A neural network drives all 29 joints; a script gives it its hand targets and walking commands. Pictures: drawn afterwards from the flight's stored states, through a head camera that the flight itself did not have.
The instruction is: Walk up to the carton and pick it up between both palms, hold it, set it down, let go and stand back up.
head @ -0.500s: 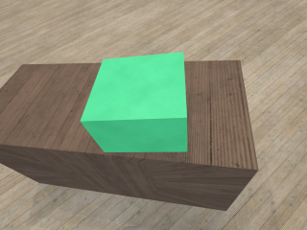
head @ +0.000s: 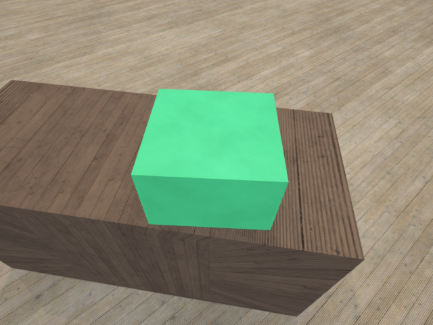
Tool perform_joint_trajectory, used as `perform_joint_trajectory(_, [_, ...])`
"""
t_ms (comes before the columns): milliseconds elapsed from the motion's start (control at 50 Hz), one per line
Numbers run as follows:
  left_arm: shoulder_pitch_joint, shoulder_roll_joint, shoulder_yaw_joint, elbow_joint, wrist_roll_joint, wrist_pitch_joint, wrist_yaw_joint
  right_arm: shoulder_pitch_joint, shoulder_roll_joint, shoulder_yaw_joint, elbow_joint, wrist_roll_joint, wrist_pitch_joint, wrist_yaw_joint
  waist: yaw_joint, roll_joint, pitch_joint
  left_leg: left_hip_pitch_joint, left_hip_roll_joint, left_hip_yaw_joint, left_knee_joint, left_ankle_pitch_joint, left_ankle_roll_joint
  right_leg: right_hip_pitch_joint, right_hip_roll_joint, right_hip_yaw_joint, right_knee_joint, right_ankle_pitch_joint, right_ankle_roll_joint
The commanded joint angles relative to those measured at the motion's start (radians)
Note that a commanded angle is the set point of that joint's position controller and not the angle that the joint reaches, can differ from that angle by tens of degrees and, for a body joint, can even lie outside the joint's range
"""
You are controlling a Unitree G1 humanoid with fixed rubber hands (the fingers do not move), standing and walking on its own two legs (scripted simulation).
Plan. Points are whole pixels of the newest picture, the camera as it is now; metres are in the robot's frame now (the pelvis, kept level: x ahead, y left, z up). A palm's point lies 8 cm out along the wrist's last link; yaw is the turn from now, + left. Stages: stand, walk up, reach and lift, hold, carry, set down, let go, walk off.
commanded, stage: stand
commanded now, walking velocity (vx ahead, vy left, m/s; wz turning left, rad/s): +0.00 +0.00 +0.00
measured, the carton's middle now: (212, 157) +0.52 +0.01 -0.04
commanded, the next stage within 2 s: reach and lift in 0.76 s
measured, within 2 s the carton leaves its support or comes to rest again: neither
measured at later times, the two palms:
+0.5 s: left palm out of the picture -0.03 +0.19 -0.15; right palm out of the picture +0.00 -0.22 -0.15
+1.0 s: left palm (112, 315) +0.17 +0.22 -0.15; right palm out of the picture +0.13 -0.28 -0.13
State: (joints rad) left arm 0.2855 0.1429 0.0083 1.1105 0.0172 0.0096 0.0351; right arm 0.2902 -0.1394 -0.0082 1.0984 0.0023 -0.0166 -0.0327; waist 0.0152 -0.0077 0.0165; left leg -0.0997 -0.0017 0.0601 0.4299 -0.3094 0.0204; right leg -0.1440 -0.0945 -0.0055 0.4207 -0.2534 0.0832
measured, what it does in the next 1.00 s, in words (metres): shifts its weight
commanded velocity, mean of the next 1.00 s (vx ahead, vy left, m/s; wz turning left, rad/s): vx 0.00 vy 0.00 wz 0.00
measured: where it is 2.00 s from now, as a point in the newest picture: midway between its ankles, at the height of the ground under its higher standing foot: outside the picture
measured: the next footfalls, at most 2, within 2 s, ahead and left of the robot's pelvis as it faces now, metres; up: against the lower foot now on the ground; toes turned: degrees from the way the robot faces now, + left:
none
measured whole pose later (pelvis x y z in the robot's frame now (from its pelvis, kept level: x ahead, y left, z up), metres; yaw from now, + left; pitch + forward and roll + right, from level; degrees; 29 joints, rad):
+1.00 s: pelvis -0.05 -0.03 -0.02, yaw +1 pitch +11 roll +1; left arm -0.24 0.30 0.04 0.81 -0.01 0.50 0.01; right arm -0.11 -0.21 -0.10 0.93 -0.02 0.20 0.06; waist -0.03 -0.09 0.00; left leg -0.54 0.02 0.03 0.69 -0.33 -0.02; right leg -0.59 -0.08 -0.02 0.71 -0.30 0.03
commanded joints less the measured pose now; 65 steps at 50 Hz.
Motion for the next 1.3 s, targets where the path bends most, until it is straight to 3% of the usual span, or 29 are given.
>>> perform_joint_trajectory(0, [0.051,0.063,0.009,0.004,-0.006,-0.006,0.007,0.082,-0.081,-0.008,-0.022,-0.007,-0.011,0.002,-0.003,-0.024,0.102,-0.071,0.120,-0.099,-0.090,0.416,0.018,-0.020,-0.010,-0.019,-0.041,0.222,-0.041])
perform_joint_trajectory(20, [0.064,0.054,0.007,0.006,-0.009,-0.006,0.007,0.084,-0.086,-0.009,-0.030,-0.007,-0.013,0.002,-0.003,0.018,0.075,-0.066,0.110,-0.081,-0.094,0.395,0.015,-0.004,-0.008,-0.021,-0.037,0.221,-0.041])
perform_joint_trajectory(100, [0.066,0.053,0.005,0.009,-0.014,-0.005,0.008,0.116,-0.084,-0.005,-0.019,-0.004,-0.015,-0.001,-0.008,-0.013,0.047,-0.072,0.109,-0.091,-0.086,0.409,0.017,0.023,-0.016,-0.015,-0.026,0.235,-0.055])
perform_joint_trajectory(120, [0.085,0.052,0.004,0.014,-0.018,-0.007,0.010,0.092,-0.084,-0.008,-0.023,-0.008,-0.014,-0.001,0.004,0.008,0.054,-0.060,0.105,-0.093,-0.074,0.397,0.021,0.013,-0.020,-0.011,-0.030,0.248,-0.055])
perform_joint_trajectory(160, [0.076,0.061,0.007,0.022,-0.017,-0.007,0.010,0.101,-0.068,-0.005,-0.022,-0.009,-0.012,-0.002,-0.001,-0.040,0.049,-0.053,0.102,-0.091,-0.079,0.362,0.016,0.016,-0.023,-0.010,-0.030,0.261,-0.056])
perform_joint_trajectory(240, [0.081,0.055,0.004,0.020,-0.013,-0.013,0.012,0.113,-0.058,-0.006,-0.014,-0.007,-0.012,-0.003,-0.014,-0.008,0.040,-0.038,0.096,-0.075,-0.061,0.393,0.011,0.018,-0.022,-0.007,-0.028,0.320,-0.060])
perform_joint_trajectory(300, [0.092,0.053,0.005,0.020,-0.015,-0.012,0.012,0.106,-0.065,-0.005,-0.011,-0.009,-0.010,-0.005,-0.004,0.027,0.063,-0.070,0.093,-0.073,-0.065,0.343,-0.001,0.028,-0.023,-0.003,-0.038,0.308,-0.060])
perform_joint_trajectory(320, [0.097,0.056,0.001,0.025,-0.014,-0.011,0.010,0.106,-0.060,-0.008,-0.014,-0.007,-0.008,-0.005,-0.007,-0.010,0.057,-0.054,0.090,-0.076,-0.066,0.323,0.003,0.000,-0.017,-0.007,-0.039,0.292,-0.062])
perform_joint_trajectory(420, [0.114,0.039,0.002,0.031,-0.011,-0.014,0.011,0.115,-0.058,-0.010,-0.008,-0.009,-0.005,-0.006,-0.013,0.029,0.062,-0.046,0.091,-0.063,-0.054,0.331,0.000,-0.011,-0.021,0.000,-0.035,0.300,-0.065])
perform_joint_trajectory(460, [0.097,0.068,0.014,0.040,-0.007,-0.010,0.012,0.127,-0.078,-0.016,-0.001,-0.012,-0.005,-0.010,-0.022,-0.005,0.131,-0.074,0.097,-0.077,-0.079,0.322,-0.001,-0.025,-0.023,-0.009,-0.042,0.250,-0.053])
perform_joint_trajectory(740, [0.104,0.051,0.017,0.051,-0.010,-0.011,0.010,0.123,-0.062,-0.019,0.009,-0.009,-0.011,-0.011,-0.013,0.004,0.082,-0.052,0.097,-0.080,-0.086,0.337,0.002,0.021,-0.023,-0.013,-0.047,0.242,-0.052])
perform_joint_trajectory(760, [-0.801,0.242,-0.031,-0.272,-0.063,0.096,-0.058,-0.648,-0.162,-0.148,-0.185,-0.115,-0.022,0.053,-0.100,-0.153,-0.096,-0.390,0.025,0.027,-0.024,0.290,-0.044,-0.228,0.115,-0.077,0.126,0.134,-0.044])
perform_joint_trajectory(780, [-0.627,0.244,-0.065,-0.252,-0.074,0.143,-0.050,-0.498,-0.196,-0.233,-0.218,-0.195,0.044,0.096,-0.108,-0.131,-0.035,-0.506,0.004,0.058,-0.018,0.055,-0.027,-0.187,0.081,-0.061,0.204,0.005,-0.073])
perform_joint_trajectory(800, [-0.625,0.271,-0.051,-0.282,-0.065,0.167,-0.049,-0.504,-0.199,-0.248,-0.263,-0.217,0.088,0.116,-0.112,-0.164,-0.019,-0.536,0.010,0.062,-0.049,-0.006,-0.016,-0.176,0.080,-0.067,0.207,-0.033,-0.078])
perform_joint_trajectory(820, [-0.545,0.270,-0.040,-0.340,-0.068,0.224,-0.031,-0.453,-0.220,-0.246,-0.291,-0.195,0.112,0.121,-0.059,-0.137,-0.133,-0.499,0.006,0.076,-0.072,0.013,-0.008,-0.040,0.071,-0.066,0.192,0.003,-0.082])
perform_joint_trajectory(860, [-0.585,0.265,0.021,-0.402,-0.044,0.331,-0.003,-0.382,-0.177,-0.192,-0.331,-0.152,0.159,0.123,-0.033,0.008,-0.220,-0.523,0.017,0.089,0.024,0.126,-0.011,-0.061,0.048,-0.053,0.235,0.107,-0.108])
perform_joint_trajectory(900, [-0.626,0.183,0.032,-0.439,-0.029,0.511,-0.015,-0.407,-0.132,-0.101,-0.228,-0.048,0.207,0.099,-0.008,0.166,-0.349,-0.448,0.036,0.010,0.182,0.522,-0.040,-0.209,0.050,-0.030,0.309,0.302,-0.128])
perform_joint_trajectory(920, [-0.596,0.145,0.036,-0.407,-0.020,0.610,-0.034,-0.406,-0.102,-0.034,-0.178,0.042,0.255,0.084,-0.002,0.214,-0.402,-0.374,0.032,-0.032,0.246,0.687,-0.062,-0.251,0.060,-0.010,0.320,0.396,-0.141])
perform_joint_trajectory(940, [-0.555,0.100,0.050,-0.347,-0.002,0.673,-0.056,-0.425,-0.064,0.015,-0.138,0.126,0.311,0.067,-0.008,0.225,-0.456,-0.338,0.028,-0.046,0.296,0.740,-0.090,-0.288,0.073,0.005,0.322,0.436,-0.152])
perform_joint_trajectory(980, [-0.373,-0.014,0.065,-0.297,-0.001,0.701,-0.116,-0.362,-0.012,0.051,-0.136,0.231,0.373,0.013,-0.062,0.176,-0.611,-0.299,0.041,-0.075,0.324,0.736,-0.131,-0.358,0.098,0.010,0.272,0.436,-0.171])
perform_joint_trajectory(1000, [-0.280,-0.067,0.061,-0.339,-0.016,0.687,-0.156,-0.311,-0.005,0.063,-0.186,0.267,0.363,-0.018,-0.093,0.150,-0.658,-0.216,0.051,-0.095,0.320,0.707,-0.141,-0.382,0.110,0.010,0.228,0.449,-0.171])
perform_joint_trajectory(1040, [-0.204,-0.069,0.104,-0.511,0.041,0.662,-0.205,-0.292,-0.034,0.095,-0.282,0.318,0.291,-0.082,-0.082,0.137,-0.660,-0.052,0.055,-0.119,0.273,0.684,-0.121,-0.312,0.103,0.036,0.161,0.565,-0.167])
perform_joint_trajectory(1060, [-0.191,-0.011,0.135,-0.610,0.097,0.667,-0.204,-0.304,-0.077,0.084,-0.326,0.296,0.222,-0.113,-0.055,0.136,-0.605,0.017,0.068,-0.126,0.245,0.686,-0.098,-0.251,0.115,0.046,0.140,0.570,-0.178])
perform_joint_trajectory(1100, [-0.233,0.103,0.192,-0.752,0.187,0.674,-0.175,-0.336,-0.107,0.052,-0.321,0.211,0.080,-0.149,-0.025,0.171,-0.434,0.070,0.093,-0.114,0.156,0.636,-0.062,-0.175,0.150,0.036,0.085,0.435,-0.206])
perform_joint_trajectory(1140, [-0.251,0.147,0.254,-0.834,0.241,0.614,-0.140,-0.372,-0.096,0.026,-0.350,0.115,-0.048,-0.160,0.006,0.154,-0.273,-0.051,0.069,-0.078,0.035,0.494,-0.048,-0.072,0.171,0.024,0.042,0.332,-0.189])
perform_joint_trajectory(1160, [-0.309,0.165,0.276,-0.829,0.237,0.573,-0.118,-0.454,-0.055,0.017,-0.375,0.061,-0.080,-0.150,0.037,0.107,-0.203,-0.102,0.050,-0.045,-0.015,0.334,-0.047,-0.071,0.168,0.013,0.018,0.241,-0.154])
perform_joint_trajectory(1200, [-0.397,0.204,0.278,-0.708,0.161,0.477,-0.074,-0.530,0.014,-0.004,-0.411,-0.060,-0.091,-0.087,0.049,-0.074,-0.078,-0.197,0.021,0.027,-0.052,0.037,-0.034,-0.078,0.143,0.006,-0.011,0.042,-0.076])
perform_joint_trajectory(1240, [-0.478,0.207,0.242,-0.600,0.093,0.414,-0.056,-0.546,0.060,-0.046,-0.456,-0.134,-0.069,-0.041,0.040,-0.207,-0.063,-0.270,0.022,0.063,0.000,-0.036,-0.005,-0.119,0.105,0.043,-0.021,-0.101,-0.048])
perform_joint_trajectory(1280, [-0.567,0.227,0.198,-0.555,0.037,0.378,-0.056,-0.491,0.112,-0.074,-0.503,-0.149,-0.022,-0.045,0.026,-0.218,-0.136,-0.344,0.024,0.078,0.055,-0.018,0.003,-0.076,0.048,0.115,-0.024,-0.153,-0.026])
